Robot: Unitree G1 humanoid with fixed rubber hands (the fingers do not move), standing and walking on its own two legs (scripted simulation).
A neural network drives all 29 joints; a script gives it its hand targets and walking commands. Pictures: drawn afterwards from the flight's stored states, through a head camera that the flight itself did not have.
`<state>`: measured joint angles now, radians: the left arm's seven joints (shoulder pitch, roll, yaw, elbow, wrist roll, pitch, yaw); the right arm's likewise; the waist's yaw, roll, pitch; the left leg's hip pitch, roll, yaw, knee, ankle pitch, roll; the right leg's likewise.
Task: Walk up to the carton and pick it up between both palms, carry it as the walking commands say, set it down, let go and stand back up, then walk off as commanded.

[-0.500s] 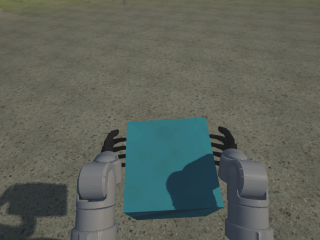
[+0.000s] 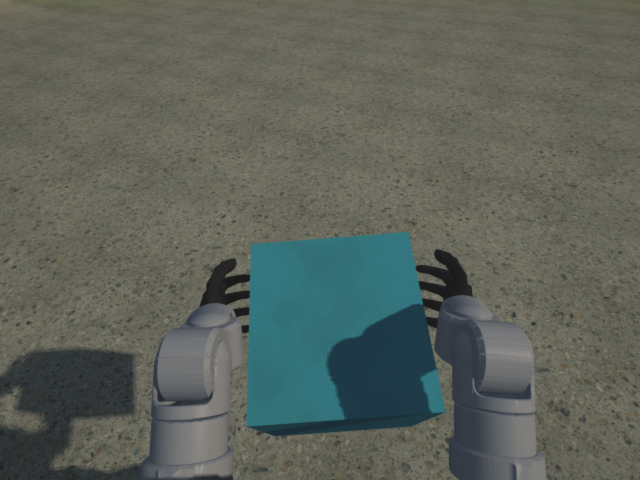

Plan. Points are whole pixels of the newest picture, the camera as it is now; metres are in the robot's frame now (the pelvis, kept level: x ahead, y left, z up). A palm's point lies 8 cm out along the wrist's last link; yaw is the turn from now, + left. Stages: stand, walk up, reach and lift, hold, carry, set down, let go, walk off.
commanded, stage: carry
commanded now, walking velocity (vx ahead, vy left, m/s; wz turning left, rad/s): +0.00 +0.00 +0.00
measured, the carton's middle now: (336, 342) +0.30 -0.01 +0.03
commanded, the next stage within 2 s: hold in 1.30 s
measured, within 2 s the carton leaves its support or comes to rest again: neither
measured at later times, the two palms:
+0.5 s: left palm (209, 308) +0.30 +0.14 +0.11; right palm (437, 297) +0.30 -0.13 +0.12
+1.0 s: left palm (207, 300) +0.31 +0.15 +0.11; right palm (431, 288) +0.32 -0.12 +0.12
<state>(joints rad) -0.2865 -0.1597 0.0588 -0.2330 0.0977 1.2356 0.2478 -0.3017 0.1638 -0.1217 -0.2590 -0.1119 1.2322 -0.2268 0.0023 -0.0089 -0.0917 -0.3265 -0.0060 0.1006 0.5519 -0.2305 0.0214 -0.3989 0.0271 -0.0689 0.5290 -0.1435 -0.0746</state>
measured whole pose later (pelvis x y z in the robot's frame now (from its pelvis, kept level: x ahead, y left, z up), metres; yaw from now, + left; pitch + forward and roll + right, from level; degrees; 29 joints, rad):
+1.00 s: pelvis +0.03 +0.02 +0.00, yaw +0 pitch +2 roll +0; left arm -0.29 -0.16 0.06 -0.23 0.10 1.19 0.25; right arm -0.30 0.16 -0.12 -0.25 -0.11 1.17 -0.22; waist 0.00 -0.01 -0.09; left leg -0.33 -0.01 0.10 0.55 -0.27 0.05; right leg -0.39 0.03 -0.07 0.51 -0.16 -0.06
